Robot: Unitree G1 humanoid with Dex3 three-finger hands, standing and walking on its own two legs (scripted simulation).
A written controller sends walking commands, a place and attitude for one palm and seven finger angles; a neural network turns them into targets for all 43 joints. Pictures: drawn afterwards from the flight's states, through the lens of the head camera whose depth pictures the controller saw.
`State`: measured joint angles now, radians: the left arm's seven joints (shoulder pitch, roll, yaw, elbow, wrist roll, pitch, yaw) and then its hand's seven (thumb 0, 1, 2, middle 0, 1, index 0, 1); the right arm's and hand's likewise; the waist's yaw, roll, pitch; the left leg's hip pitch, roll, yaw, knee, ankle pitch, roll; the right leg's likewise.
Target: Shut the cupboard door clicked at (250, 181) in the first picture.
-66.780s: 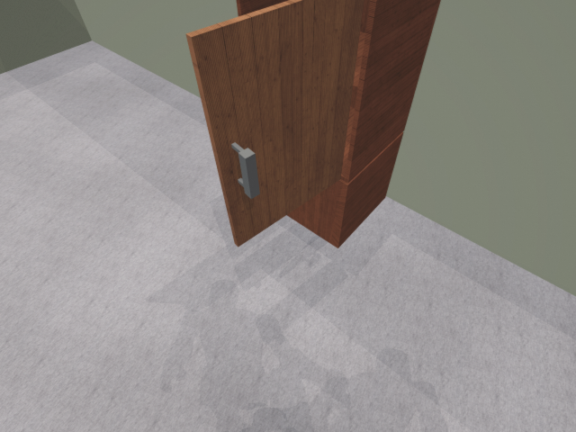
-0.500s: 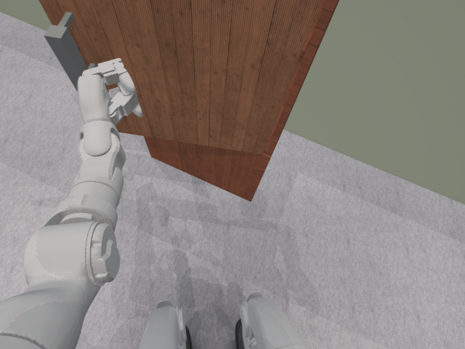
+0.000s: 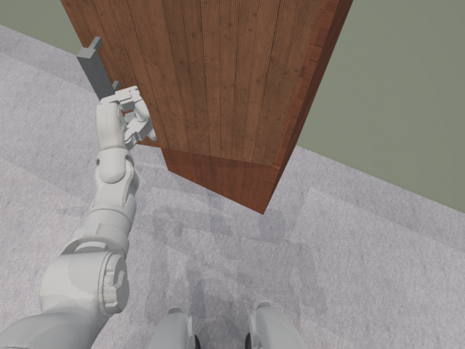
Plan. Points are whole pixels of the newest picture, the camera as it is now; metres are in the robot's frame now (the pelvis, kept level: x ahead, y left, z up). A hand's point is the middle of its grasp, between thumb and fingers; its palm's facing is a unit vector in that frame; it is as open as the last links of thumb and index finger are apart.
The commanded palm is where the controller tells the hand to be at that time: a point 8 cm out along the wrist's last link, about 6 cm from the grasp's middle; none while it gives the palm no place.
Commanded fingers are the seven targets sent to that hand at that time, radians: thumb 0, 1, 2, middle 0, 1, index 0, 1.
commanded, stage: draw the hand back to the body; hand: left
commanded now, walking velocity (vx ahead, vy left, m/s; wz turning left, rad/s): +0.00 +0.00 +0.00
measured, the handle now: (103, 72) +0.65 +0.21 +0.04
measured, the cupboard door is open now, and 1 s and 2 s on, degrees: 17 17 17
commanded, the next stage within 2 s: step back with the hand held close in 1.44 s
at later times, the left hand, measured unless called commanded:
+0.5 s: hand (65, 180) +0.34 +0.18 +0.15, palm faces +0.11 -0.97 -0.20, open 3.1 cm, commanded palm +0.30 +0.24 +0.17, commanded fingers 0.00 0.90 0.90 -0.94 -1.11 -0.94 -1.11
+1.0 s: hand out of the picture +0.23 +0.27 +0.24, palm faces +0.44 -0.81 -0.39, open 5.6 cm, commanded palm +0.18 +0.31 +0.27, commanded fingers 0.00 0.90 0.90 -0.25 -0.36 -0.25 -0.36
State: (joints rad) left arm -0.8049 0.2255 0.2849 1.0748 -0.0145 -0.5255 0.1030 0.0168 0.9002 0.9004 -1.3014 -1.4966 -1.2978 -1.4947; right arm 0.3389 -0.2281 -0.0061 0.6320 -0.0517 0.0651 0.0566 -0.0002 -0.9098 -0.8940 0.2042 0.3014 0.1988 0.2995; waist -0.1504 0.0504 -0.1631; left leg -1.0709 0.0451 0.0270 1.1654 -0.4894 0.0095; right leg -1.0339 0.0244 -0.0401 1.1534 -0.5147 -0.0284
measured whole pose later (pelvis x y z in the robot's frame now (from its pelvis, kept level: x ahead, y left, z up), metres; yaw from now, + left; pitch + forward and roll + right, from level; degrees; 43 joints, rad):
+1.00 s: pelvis +0.04 +0.01 +0.10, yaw +2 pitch -4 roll +0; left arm 0.39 0.33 0.27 -0.28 -0.07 -0.03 0.09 0.02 0.90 0.90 -0.53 -0.64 -0.52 -0.64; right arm 0.20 -0.22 0.05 0.61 0.01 -0.04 -0.07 0.01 -0.91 -0.89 0.21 0.30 0.20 0.30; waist 0.07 0.08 -0.01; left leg -0.12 -0.01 0.02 0.43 -0.25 0.02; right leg -0.07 0.00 -0.04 0.41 -0.28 -0.01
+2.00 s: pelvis +0.01 +0.03 +0.09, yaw +1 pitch +1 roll -1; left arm 0.54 0.44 0.41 -0.43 -0.07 -0.14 0.13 0.01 0.89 0.90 -0.21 -0.30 -0.21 -0.30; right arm 0.18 -0.24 -0.01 0.55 0.02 0.03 -0.10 0.01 -0.91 -0.89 0.20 0.30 0.20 0.30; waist 0.00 0.04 -0.01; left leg -0.30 -0.02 0.07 0.51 -0.23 0.06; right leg -0.26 -0.02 0.00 0.49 -0.25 0.03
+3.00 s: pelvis -0.12 +0.03 +0.08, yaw +4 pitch +0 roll -4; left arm 0.54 0.48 0.42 -0.50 -0.05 -0.29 0.14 0.01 0.88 0.90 -0.22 -0.30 -0.21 -0.30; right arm 0.20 -0.23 -0.01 0.62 0.00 -0.07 -0.09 0.01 -0.91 -0.89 0.21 0.30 0.20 0.30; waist -0.02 0.03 -0.05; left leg -0.51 0.01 -0.03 0.58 -0.17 0.01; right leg -0.21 0.09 0.03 0.52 -0.31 0.00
